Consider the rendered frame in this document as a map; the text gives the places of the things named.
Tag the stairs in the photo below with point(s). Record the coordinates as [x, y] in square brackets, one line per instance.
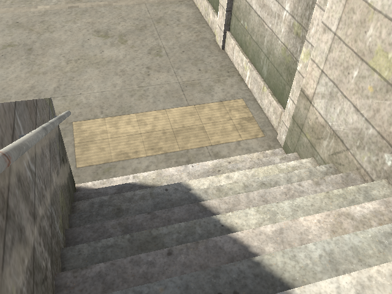
[260, 223]

